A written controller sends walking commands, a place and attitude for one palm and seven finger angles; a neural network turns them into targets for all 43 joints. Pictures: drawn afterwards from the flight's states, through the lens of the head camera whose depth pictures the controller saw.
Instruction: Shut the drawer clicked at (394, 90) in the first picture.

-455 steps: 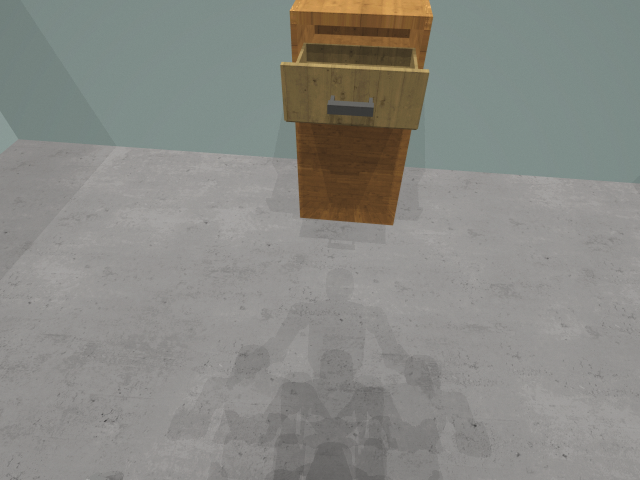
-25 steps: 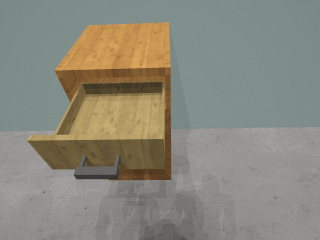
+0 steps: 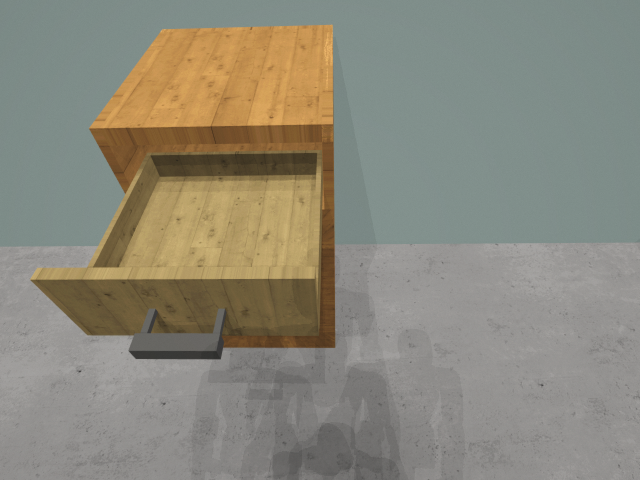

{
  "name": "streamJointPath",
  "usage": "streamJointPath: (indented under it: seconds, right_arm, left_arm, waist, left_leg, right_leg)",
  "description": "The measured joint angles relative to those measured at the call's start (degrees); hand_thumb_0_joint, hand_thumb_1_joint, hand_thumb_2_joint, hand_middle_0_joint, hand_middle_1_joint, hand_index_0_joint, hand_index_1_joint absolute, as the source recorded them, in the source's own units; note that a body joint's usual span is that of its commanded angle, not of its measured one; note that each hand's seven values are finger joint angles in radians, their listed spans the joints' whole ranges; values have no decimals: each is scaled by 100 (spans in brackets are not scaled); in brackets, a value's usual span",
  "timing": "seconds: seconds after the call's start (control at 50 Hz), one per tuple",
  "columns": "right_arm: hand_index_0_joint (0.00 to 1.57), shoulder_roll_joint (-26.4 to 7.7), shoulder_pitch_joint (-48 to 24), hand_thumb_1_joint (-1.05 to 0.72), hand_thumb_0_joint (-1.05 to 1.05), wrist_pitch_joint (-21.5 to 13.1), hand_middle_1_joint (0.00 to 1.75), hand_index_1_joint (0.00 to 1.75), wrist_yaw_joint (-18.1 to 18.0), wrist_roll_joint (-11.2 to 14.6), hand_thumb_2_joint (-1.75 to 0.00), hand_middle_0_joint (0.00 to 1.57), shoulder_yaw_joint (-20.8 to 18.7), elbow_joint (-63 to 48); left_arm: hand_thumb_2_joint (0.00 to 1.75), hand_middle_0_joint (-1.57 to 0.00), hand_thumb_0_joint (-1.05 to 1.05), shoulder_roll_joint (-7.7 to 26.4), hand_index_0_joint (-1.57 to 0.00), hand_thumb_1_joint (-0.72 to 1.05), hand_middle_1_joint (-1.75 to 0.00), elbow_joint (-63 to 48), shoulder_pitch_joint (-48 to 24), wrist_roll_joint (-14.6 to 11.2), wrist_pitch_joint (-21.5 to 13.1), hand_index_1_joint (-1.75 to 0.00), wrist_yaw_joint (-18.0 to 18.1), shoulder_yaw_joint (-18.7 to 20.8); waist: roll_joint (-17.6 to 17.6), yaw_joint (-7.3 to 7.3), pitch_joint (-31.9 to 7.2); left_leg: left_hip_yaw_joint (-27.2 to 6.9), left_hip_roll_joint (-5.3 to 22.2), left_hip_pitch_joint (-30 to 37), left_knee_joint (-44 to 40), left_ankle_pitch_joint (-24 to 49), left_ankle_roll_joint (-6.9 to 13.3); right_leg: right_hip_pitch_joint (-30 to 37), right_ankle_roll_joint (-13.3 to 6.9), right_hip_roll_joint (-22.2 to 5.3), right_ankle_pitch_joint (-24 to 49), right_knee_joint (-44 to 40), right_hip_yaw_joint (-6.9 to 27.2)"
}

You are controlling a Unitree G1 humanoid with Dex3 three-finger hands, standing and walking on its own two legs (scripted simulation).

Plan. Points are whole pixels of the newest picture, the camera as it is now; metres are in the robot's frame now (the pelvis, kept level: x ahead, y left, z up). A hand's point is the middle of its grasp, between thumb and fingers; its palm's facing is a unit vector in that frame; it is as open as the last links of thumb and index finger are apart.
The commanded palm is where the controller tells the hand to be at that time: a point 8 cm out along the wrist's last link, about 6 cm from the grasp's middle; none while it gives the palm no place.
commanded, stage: look again from close up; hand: left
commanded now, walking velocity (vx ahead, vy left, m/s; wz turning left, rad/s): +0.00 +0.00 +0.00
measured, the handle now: (182, 330) +0.32 +0.22 -0.02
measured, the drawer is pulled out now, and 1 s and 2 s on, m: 0.30 0.28 0.28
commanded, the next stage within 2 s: raise the hand and make a fist in 0.14 s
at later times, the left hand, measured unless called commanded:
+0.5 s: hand (187, 439) +0.18 +0.17 -0.02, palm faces +0.18 -0.98 -0.01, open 6.9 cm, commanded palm +0.10 +0.22 -0.04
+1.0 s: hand (176, 454) +0.15 +0.17 +0.00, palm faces +0.01 -1.00 -0.02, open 4.2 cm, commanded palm +0.11 +0.22 +0.01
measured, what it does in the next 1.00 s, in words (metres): lowers itself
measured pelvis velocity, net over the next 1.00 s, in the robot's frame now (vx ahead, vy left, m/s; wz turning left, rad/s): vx -0.03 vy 0.02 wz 0.06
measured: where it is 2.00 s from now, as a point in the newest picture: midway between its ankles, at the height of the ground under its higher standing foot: outside the picture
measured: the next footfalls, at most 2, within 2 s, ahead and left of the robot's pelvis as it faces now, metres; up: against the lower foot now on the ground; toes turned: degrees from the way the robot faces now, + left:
none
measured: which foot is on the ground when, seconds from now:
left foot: down 0.00-1.00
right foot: down 0.00-1.00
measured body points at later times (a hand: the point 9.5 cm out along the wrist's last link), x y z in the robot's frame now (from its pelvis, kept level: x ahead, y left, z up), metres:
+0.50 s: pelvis -0.02 +0.00 -0.03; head +0.00 -0.01 +0.42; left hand +0.16 +0.22 -0.01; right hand +0.15 -0.27 -0.09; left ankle -0.06 +0.12 -0.74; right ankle +0.05 -0.10 -0.74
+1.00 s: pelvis -0.03 +0.02 -0.06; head +0.02 +0.02 +0.38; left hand +0.15 +0.23 +0.00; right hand +0.16 -0.16 -0.14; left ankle -0.06 +0.12 -0.74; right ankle +0.05 -0.10 -0.74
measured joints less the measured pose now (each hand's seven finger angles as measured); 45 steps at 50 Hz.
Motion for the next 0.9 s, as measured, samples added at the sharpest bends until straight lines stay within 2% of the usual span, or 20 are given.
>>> streamJointPath:
  seconds: [0.26,0.28,0.3,0.34,0.4,0.46,0.5,0.54,0.58,0.62,0.68,0.76,0.82,0.9]
  right_arm:
    - [20,12,-242,-91,0,-11,30,30,16,8,-90,20,-24,-83]
    - [20,-9,-190,-91,0,-75,30,30,-4,84,-90,20,4,-305]
    - [20,-43,-82,-91,0,-318,30,30,-80,130,-90,20,14,-566]
    - [20,-242,52,-92,2,-857,30,30,-260,213,-90,20,-54,-927]
    - [20,-625,-141,-93,3,-1431,30,30,-290,233,-90,20,-181,-1446]
    - [20,-877,-528,-93,3,-1733,30,30,-139,180,-90,20,-381,-2140]
    - [20,-956,-825,-92,2,-1815,30,30,26,169,-90,20,-506,-2615]
    - [20,-1007,-1061,-92,2,-1861,30,30,163,154,-90,20,-629,-3041]
    - [20,-1060,-1238,-92,2,-1885,30,30,249,118,-90,20,-727,-3378]
    - [20,-1091,-1381,-91,1,-1845,30,30,278,121,-90,20,-761,-3633]
    - [20,-1030,-1506,-91,1,-1705,30,30,240,168,-90,20,-652,-3890]
    - [20,-737,-1463,-91,1,-1543,30,30,159,184,-90,20,-285,-4015]
    - [20,-438,-1288,-91,1,-1431,30,30,153,172,-90,20,1,-3947]
    - [21,-151,-954,-90,1,-1276,30,30,164,173,-90,20,245,-3774]
  left_arm:
    - [90,-20,2,13,-20,93,-30,-28,-5,22,-36,-30,33,19]
    - [90,-20,2,61,-20,94,-30,-844,257,-207,293,-30,86,27]
    - [90,-20,4,142,-20,95,-30,-1868,596,-367,424,-30,165,53]
    - [90,-21,5,231,-21,97,-31,-3521,1055,-602,243,-31,399,4]
    - [90,-23,4,238,-23,96,-34,-5044,1021,-870,-295,-34,379,52]
    - [90,-27,3,130,-26,94,-38,-5745,774,-1019,-1101,-38,-57,264]
    - [90,-30,2,20,-26,93,-41,-5720,961,-1192,-1764,-40,-522,448]
    - [90,-33,1,-15,-29,93,-45,-5839,1244,-1251,-2508,-43,-1015,461]
    - [90,-37,1,16,-33,92,-49,-6069,1528,-1187,-3156,-47,-1371,399]
    - [90,-41,1,71,-37,91,-53,-6344,1727,-1144,-3483,-52,-1548,344]
    - [90,-47,1,163,-45,90,-59,-6705,1765,-1151,-3364,-59,-1578,313]
    - [90,-55,2,283,-54,90,-68,-7111,1531,-1131,-2741,-68,-1521,281]
    - [90,-61,2,332,-60,90,-74,-7376,1355,-1116,-2319,-74,-1542,237]
    - [90,-69,2,331,-68,90,-83,-7624,1270,-1130,-1858,-83,-1522,216]
  waist:
    - [2,53,-27]
    - [-19,70,-7]
    - [-40,117,-24]
    - [25,114,-174]
    - [78,-43,-375]
    - [-44,-82,-643]
    - [-181,-86,-812]
    - [-331,-33,-925]
    - [-434,57,-1005]
    - [-484,164,-1038]
    - [-467,302,-994]
    - [-316,380,-932]
    - [-192,352,-925]
    - [-88,240,-938]
  left_leg:
    - [-40,81,-36,32,-17,-38]
    - [-28,89,-97,131,-61,-39]
    - [-9,77,-121,169,-88,-35]
    - [-69,34,-236,264,-123,-17]
    - [-226,-52,-681,648,-213,35]
    - [-188,-76,-1340,1232,-414,45]
    - [-119,-52,-1820,1705,-612,35]
    - [-108,-15,-2322,2259,-849,28]
    - [-154,17,-2791,2808,-1080,3]
    - [-227,29,-3191,3289,-1271,39]
    - [-374,31,-3580,3773,-1466,46]
    - [-541,29,-3798,4012,-1529,36]
    - [-579,32,-3780,3975,-1511,66]
    - [-525,19,-3626,3774,-1443,107]
  right_leg:
    - [36,-25,69,17,-90,-61]
    - [-21,-22,71,4,-21,-51]
    - [-73,-26,59,-25,54,-29]
    - [-156,-12,-4,-89,156,-73]
    - [-480,42,-146,-190,426,-199]
    - [-1141,32,-201,-328,944,-139]
    - [-1650,12,-200,-462,1379,-59]
    - [-2141,-10,-200,-633,1858,-35]
    - [-2574,-32,-214,-812,2320,-63]
    - [-2921,-41,-241,-971,2716,-119]
    - [-3210,-50,-289,-1116,3075,-242]
    - [-3290,-39,-318,-1146,3158,-396]
    - [-3222,-13,-312,-1104,3056,-438]
    - [-3078,40,-303,-1020,2850,-391]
